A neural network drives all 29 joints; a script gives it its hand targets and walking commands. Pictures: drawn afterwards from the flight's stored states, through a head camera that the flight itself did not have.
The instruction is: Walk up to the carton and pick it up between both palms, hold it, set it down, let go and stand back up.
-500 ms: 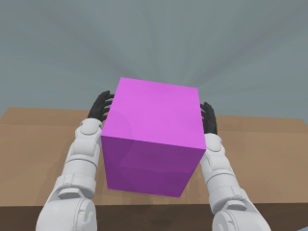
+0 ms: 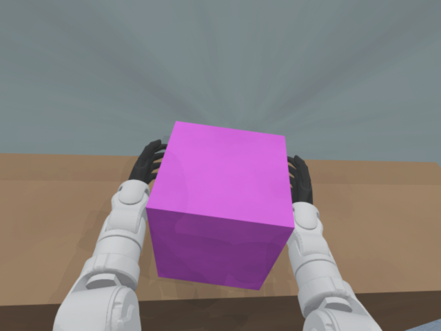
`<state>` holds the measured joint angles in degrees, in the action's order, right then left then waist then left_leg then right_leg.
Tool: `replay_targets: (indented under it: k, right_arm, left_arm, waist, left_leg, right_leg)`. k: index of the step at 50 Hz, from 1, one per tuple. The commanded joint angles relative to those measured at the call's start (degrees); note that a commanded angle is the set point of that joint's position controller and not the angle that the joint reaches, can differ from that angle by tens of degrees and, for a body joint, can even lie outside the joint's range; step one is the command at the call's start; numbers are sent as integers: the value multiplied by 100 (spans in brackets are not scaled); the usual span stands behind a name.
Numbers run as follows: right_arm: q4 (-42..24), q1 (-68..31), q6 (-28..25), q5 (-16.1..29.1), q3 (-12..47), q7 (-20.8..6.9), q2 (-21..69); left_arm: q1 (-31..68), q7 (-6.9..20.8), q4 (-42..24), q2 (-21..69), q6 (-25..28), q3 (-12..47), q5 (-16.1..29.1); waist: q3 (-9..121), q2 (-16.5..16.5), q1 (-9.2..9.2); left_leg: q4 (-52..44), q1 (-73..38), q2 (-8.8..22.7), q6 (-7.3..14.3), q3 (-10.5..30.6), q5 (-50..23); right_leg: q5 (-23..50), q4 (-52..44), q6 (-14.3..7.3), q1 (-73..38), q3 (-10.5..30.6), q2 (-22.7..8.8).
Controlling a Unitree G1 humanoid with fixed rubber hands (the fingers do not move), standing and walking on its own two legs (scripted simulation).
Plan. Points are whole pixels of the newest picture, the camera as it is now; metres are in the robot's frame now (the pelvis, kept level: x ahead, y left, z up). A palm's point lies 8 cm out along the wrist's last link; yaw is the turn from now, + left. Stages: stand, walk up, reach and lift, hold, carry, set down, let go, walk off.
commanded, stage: set down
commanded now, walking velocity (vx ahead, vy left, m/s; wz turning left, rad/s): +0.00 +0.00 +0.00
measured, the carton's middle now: (219, 209) +0.36 -0.01 +0.01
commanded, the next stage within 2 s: none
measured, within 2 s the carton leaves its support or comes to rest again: rests again in 0.78 s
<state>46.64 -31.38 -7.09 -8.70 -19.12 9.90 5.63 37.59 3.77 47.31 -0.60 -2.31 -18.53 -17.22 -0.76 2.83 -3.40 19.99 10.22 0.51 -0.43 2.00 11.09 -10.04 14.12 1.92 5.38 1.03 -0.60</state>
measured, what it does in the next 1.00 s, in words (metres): stands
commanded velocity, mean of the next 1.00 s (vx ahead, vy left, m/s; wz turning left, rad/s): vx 0.00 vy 0.00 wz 0.00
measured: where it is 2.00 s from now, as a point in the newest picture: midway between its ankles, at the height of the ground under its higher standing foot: outside the picture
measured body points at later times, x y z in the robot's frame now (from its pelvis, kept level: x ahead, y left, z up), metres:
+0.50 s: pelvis -0.01 +0.01 +0.00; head +0.01 +0.05 +0.45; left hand +0.40 +0.13 +0.04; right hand +0.35 -0.17 +0.04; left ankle -0.01 +0.12 -0.75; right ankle -0.03 -0.14 -0.75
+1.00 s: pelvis -0.02 +0.00 +0.00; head +0.03 +0.03 +0.44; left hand +0.40 +0.14 +0.03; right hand +0.36 -0.16 +0.03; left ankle -0.01 +0.12 -0.75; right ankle -0.03 -0.14 -0.75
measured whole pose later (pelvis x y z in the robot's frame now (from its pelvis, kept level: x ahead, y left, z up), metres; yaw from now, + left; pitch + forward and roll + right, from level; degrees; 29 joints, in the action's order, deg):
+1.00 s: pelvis -0.02 +0.00 +0.00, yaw +1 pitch +9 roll -1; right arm 58.6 -36.1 -21.9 -23.2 -36.6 8.6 8.3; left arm 45.5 2.0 68.7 -3.3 15.0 -23.1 -19.1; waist 3.8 3.1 -3.3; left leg 22.0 21.9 0.7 -0.8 3.3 9.1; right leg -8.6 16.2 1.5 16.7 -0.4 -0.3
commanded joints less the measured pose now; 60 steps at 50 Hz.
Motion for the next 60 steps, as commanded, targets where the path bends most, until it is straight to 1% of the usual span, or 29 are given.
replay_targets:
  k: [1,5,7,8,10,12,13,14,15,18,20,22,23,26,29,31,32,34,37,39,42,46,49,50,52,54,55,57,60]
  right_arm:
    - [-1249,-4001,-927,-292,2574,-767,3683]
    - [-1101,-3861,-1087,-472,2425,-656,3762]
    - [-565,-3643,-1088,-604,2143,-601,3622]
    - [-438,-3509,-1096,-516,2176,-627,3658]
    - [-59,-3406,-1078,-647,1873,-630,3510]
    - [-25,-3471,-1174,-585,1888,-622,3609]
    - [99,-3484,-1176,-576,1724,-640,3504]
    - [116,-3559,-1231,-600,1740,-629,3417]
    - [89,-3683,-1229,-639,1682,-672,3495]
    - [252,-3776,-1279,-758,1387,-756,3366]
    - [228,-3879,-1329,-796,1289,-823,3411]
    - [105,-3994,-1435,-892,1271,-870,3403]
    - [114,-4121,-1487,-914,1249,-941,3430]
    - [184,-4115,-1625,-1062,1143,-1019,3377]
    - [395,-3966,-1687,-1397,857,-1032,3317]
    - [381,-4169,-1629,-1541,680,-1035,3280]
    - [407,-4206,-1668,-1617,532,-1045,3251]
    - [427,-4107,-1707,-1738,425,-1023,3319]
    - [732,-3925,-1732,-1944,263,-987,3464]
    - [920,-3936,-1736,-2061,13,-994,3355]
    - [1194,-3635,-1666,-2048,81,-962,3454]
    - [1204,-3728,-1847,-1944,138,-992,3408]
    - [1264,-3486,-1925,-1938,234,-960,3462]
    - [1256,-3639,-1958,-1953,149,-963,3412]
    - [1465,-3441,-1934,-1994,141,-974,3358]
    - [1624,-3270,-1888,-2035,102,-959,3344]
    - [1452,-3348,-1919,-2065,125,-948,3421]
    - [1430,-3428,-1950,-2104,-81,-925,3378]
    - [1387,-3293,-1996,-2033,147,-1004,3314]
  left_arm:
    - [3510,511,-626,3729,822,2127,334]
    - [3648,499,-396,3795,1091,2307,435]
    - [3623,495,-285,3895,1086,2320,369]
    - [3813,459,-486,3962,1164,2387,390]
    - [3668,499,-137,3855,1108,2227,308]
    - [3658,508,-30,3740,1135,2093,190]
    - [3648,511,-25,3822,1075,2080,186]
    - [3662,515,6,3910,1077,2087,216]
    - [3648,546,162,3841,1069,1865,117]
    - [3659,548,452,3762,1103,1666,3]
    - [3626,546,598,3680,1157,1421,-96]
    - [3696,505,628,3701,1233,1407,-74]
    - [3749,429,545,3678,1358,1401,-122]
    - [3953,300,477,3612,1618,1397,-139]
    - [3949,297,932,3406,1704,1161,-157]
    - [4133,325,1262,3148,1728,873,-256]
    - [4179,300,1133,3290,1765,974,-204]
    - [4302,294,1237,3238,1890,900,-187]
    - [4307,320,1339,3112,1997,873,-207]
    - [4431,305,1469,3149,2022,831,-292]
    - [4151,381,1759,2966,1986,589,-402]
    - [3985,352,1816,3166,2077,699,-386]
    - [3635,398,1902,3129,2048,563,-557]
    - [3720,383,1994,3160,2059,534,-543]
    - [3391,374,2050,3040,2010,320,-711]
    - [3303,419,1907,3160,1985,401,-751]
    - [3511,445,1974,2950,2022,364,-715]
    - [3747,405,1768,3029,2039,426,-674]
    - [3354,359,1963,2926,2022,223,-816]
  waist:
    - [3957,-351,111]
    - [4102,-260,-165]
    - [3775,-396,-396]
    - [3995,-679,-348]
    - [3519,-742,-440]
    - [3527,-796,-320]
    - [3173,-880,-428]
    - [3314,-920,-397]
    - [3244,-837,-233]
    - [2972,-847,-198]
    - [2892,-828,-2]
    - [3117,-719,0]
    - [3427,-846,170]
    - [3661,-790,203]
    - [3507,-508,96]
    - [3238,-391,197]
    - [3167,-389,43]
    - [3558,-447,36]
    - [3742,-327,-67]
    - [3681,-455,-154]
    - [3388,-467,-22]
    - [3550,-607,-85]
    - [3319,-545,1]
    - [3338,-555,-91]
    - [2858,-559,133]
    - [2442,-414,-27]
    - [2609,-357,3]
    - [2792,-496,-98]
    - [2695,-411,98]
  left_leg:
    - [290,-739,-201,-360,-544,-3144]
    - [309,-598,-217,-355,-487,-2865]
    - [333,-740,-163,-450,-397,-2998]
    - [409,-898,-126,-523,-403,-3289]
    - [388,-1040,-100,-548,-397,-3217]
    - [372,-924,-119,-552,-462,-3163]
    - [350,-1015,-112,-584,-414,-3228]
    - [354,-1102,-63,-628,-387,-3311]
    - [374,-976,-93,-587,-469,-3143]
    - [238,-913,-101,-584,-497,-2831]
    - [145,-885,-86,-541,-518,-2548]
    - [170,-913,-49,-531,-542,-2619]
    - [200,-960,-37,-572,-556,-2779]
    - [189,-992,-3,-564,-592,-2647]
    - [165,-815,7,-491,-648,-2246]
    - [-47,-303,-31,-348,-774,-1161]
    - [-78,-372,0,-391,-715,-1136]
    - [-71,-293,-32,-347,-755,-992]
    - [28,-99,-80,-313,-771,-1257]
    - [12,-35,-46,-332,-715,-1103]
    - [12,171,-101,-272,-794,-1131]
    - [131,142,-81,-349,-685,-1584]
    - [223,-73,-42,-357,-680,-2082]
    - [195,-48,-47,-378,-656,-1922]
    - [211,78,-46,-338,-696,-1899]
    - [63,32,-59,-298,-690,-1698]
    - [71,244,-79,-270,-725,-1475]
    - [26,94,-31,-288,-706,-1295]
    - [137,-280,-14,-291,-698,-2031]
  right_leg:
    - [3947,561,83,-1490,-507,157]
    - [4265,584,90,-1470,-483,119]
    - [3931,492,55,-1190,-587,166]
    - [3710,455,3,-1002,-600,206]
    - [3442,339,-36,-803,-659,189]
    - [3404,325,-29,-886,-598,150]
    - [3268,285,-22,-737,-652,191]
    - [3015,239,-88,-655,-682,246]
    - [2939,240,-30,-678,-659,210]
    - [2481,135,-63,-528,-703,228]
    - [2070,87,-117,-437,-679,231]
    - [2176,102,-115,-386,-713,246]
    - [2102,160,-140,-314,-722,265]
    - [1915,161,-175,-174,-765,278]
    - [1730,170,-194,-184,-781,252]
    - [1220,147,-156,-260,-733,152]
    - [1121,162,-190,-85,-823,201]
    - [1130,152,-197,-42,-740,171]
    - [1720,285,-145,-293,-691,130]
    - [1458,297,-146,-87,-775,121]
    - [1665,341,-90,-349,-664,60]
    - [2047,411,-85,-347,-704,105]
    - [2333,407,-94,-375,-662,139]
    - [2228,398,-88,-311,-712,145]
    - [2017,371,-92,-217,-669,128]
    - [1941,308,-63,-390,-690,140]
    - [1936,333,-52,-487,-665,97]
    - [1546,260,-128,-118,-738,149]
    - [1790,223,-111,-24,-708,184]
